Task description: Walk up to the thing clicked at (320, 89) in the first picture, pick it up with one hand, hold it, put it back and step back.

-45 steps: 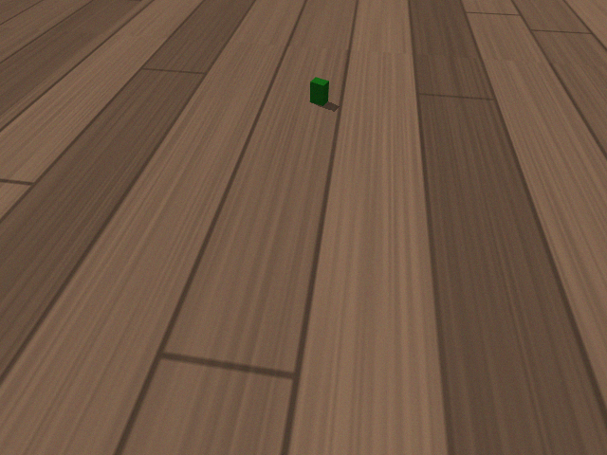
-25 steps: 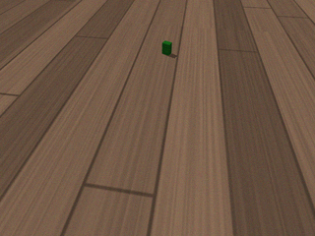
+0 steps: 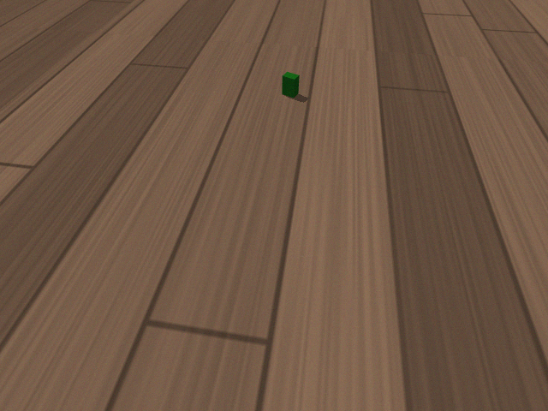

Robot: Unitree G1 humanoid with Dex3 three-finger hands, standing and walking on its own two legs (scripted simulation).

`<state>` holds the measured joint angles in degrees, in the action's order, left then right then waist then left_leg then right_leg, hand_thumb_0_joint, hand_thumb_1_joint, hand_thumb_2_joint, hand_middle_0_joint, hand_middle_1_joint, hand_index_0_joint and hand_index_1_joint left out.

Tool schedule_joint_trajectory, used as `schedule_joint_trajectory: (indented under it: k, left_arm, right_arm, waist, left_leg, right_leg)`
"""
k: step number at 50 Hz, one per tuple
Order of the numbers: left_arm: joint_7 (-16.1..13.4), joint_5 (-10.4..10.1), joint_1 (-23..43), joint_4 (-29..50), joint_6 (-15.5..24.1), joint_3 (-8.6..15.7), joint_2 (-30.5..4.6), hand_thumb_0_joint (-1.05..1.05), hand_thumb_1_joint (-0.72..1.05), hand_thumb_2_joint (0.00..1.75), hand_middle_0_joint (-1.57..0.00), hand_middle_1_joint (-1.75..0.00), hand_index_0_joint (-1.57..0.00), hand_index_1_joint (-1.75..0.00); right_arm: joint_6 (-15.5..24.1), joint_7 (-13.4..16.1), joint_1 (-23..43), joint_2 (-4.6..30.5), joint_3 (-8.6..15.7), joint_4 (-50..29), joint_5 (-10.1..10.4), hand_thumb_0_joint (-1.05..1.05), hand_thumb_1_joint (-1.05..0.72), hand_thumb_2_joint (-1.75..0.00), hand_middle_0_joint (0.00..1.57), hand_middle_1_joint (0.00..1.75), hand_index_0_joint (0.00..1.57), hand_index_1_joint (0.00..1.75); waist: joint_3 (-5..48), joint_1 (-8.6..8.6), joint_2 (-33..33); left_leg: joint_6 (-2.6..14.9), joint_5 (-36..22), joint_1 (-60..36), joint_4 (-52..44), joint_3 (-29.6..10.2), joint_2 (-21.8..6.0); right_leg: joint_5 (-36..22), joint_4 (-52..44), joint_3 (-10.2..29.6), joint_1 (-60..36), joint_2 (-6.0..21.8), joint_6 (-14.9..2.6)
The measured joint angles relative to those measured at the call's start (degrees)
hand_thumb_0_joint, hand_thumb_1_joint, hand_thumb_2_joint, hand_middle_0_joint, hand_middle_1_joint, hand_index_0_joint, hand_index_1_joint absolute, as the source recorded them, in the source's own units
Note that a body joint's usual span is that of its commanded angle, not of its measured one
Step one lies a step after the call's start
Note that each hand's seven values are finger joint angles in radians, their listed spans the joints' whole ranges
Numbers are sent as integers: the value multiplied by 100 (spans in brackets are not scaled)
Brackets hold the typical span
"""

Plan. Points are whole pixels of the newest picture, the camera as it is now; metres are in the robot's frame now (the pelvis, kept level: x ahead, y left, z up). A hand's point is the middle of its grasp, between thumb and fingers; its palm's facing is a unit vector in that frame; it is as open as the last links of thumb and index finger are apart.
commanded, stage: stand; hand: left
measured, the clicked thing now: (290, 84) +2.18 -0.09 -0.71
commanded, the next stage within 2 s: walk up in 0.22 s
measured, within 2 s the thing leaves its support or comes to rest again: neither
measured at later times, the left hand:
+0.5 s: hand (125, 385) +0.19 +0.26 -0.12, palm faces -0.26 -0.86 -0.45, open 7.4 cm
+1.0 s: hand (185, 237) +0.52 +0.23 -0.18, palm faces -0.55 -0.68 -0.48, open 7.4 cm
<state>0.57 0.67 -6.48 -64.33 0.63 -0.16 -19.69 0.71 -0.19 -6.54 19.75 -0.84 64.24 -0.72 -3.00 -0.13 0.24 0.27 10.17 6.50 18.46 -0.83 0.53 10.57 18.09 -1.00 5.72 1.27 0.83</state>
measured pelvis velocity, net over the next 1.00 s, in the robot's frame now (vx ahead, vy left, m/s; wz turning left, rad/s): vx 0.36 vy -0.03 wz -0.60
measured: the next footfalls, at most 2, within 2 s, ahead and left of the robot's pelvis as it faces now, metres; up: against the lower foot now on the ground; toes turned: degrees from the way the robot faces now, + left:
right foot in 0.56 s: +0.11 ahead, -0.20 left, +0.00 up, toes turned -29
left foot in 0.98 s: +0.59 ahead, +0.00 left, +0.00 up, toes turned -32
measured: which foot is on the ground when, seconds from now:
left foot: down 0.00-0.56, up 0.58-0.96, down 0.98-1.00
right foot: down 0.00-0.30, up 0.32-0.54, down 0.56-0.98, up 1.00-1.00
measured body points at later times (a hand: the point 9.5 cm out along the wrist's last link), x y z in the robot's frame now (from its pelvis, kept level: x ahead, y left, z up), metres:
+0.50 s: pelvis +0.05 -0.02 -0.01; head +0.04 -0.06 +0.43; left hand +0.20 +0.31 -0.09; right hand +0.07 -0.38 -0.13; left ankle +0.00 +0.11 -0.75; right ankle +0.06 -0.17 -0.72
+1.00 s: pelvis +0.36 -0.03 -0.05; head +0.38 -0.06 +0.40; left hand +0.55 +0.27 -0.15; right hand +0.33 -0.41 -0.13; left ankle +0.55 +0.02 -0.75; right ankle +0.08 -0.17 -0.73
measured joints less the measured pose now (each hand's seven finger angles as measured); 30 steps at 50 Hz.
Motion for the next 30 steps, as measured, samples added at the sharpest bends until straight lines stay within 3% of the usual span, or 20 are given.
schedule_joint_trajectory:
  k: [11, 14, 16, 18, 21, 27, 28, 30]
  left_arm:
    - [-5, -7, -10, -2, 2, -4, -7, 0, 91, 89, -21, -30, -20, -30]
    - [204, -2, -378, 303, 30, 108, -63, 0, 91, 89, -21, -30, -20, -30]
    - [281, 12, -581, 342, -14, 175, -134, 0, 91, 89, -21, -30, -20, -30]
    - [298, 30, -661, 309, -87, 198, -202, 0, 91, 89, -21, -30, -20, -30]
    - [385, -14, -630, 305, -122, 223, -388, 1, 91, 89, -21, -30, -20, -30]
    - [501, -87, -745, 582, 80, 386, -788, 1, 91, 89, -21, -30, -20, -30]
    - [475, -90, -797, 647, 152, 420, -914, 1, 91, 89, -21, -30, -20, -30]
    - [306, -54, -814, 796, 315, 518, -971, 0, 91, 89, -21, -30, -20, -30]
  right_arm:
    - [3, -4, -12, 2, 0, 9, 0, 1, -90, -90, 20, 30, 21, 30]
    - [1, -319, 8, 115, 238, -370, -140, 1, -90, -90, 21, 30, 21, 30]
    - [96, -452, 43, 228, 379, -708, -169, 1, -90, -90, 21, 30, 21, 30]
    - [180, -498, 72, 350, 502, -989, -174, 1, -90, -90, 21, 30, 21, 30]
    - [207, -532, -26, 501, 606, -1120, -166, 1, -90, -90, 21, 30, 21, 30]
    - [45, -708, -218, 925, 695, -1042, -280, 1, -90, -90, 21, 30, 21, 30]
    - [15, -725, -235, 950, 696, -1067, -302, 1, -90, -90, 21, 30, 21, 30]
    - [-70, -730, -198, 1060, 701, -1098, -310, 1, -90, -90, 20, 30, 21, 30]
  waist:
    - [-1, 1, -17]
    - [140, -61, -35]
    - [214, 1, -49]
    - [234, 71, -159]
    - [278, 135, -215]
    - [529, 69, -491]
    - [584, 69, -478]
    - [572, -22, -698]
  left_leg:
    - [-2, -7, -24, -25, -5, 6]
    - [173, 1165, 363, 699, 315, -29]
    - [273, 1193, 454, 781, 546, -26]
    - [227, 558, 399, 622, 841, -156]
    - [106, 632, 119, 478, 1142, -221]
    - [-44, 1461, -454, 931, 1594, -526]
    - [21, 1777, -382, 1344, 1614, -608]
    - [67, 2303, 240, 2931, 992, -716]
  right_leg:
    - [12, 5, -5, -13, 7, -1]
    - [495, 574, 339, 465, -53, -100]
    - [835, 1127, 459, 875, -24, -93]
    - [1206, 2158, 145, 1492, 75, -163]
    - [1240, 3041, -155, 2076, 403, -187]
    - [736, 2487, -628, 1822, 906, -172]
    - [731, 2240, -673, 1652, 897, -189]
    - [1045, 2639, -735, 1709, 673, -27]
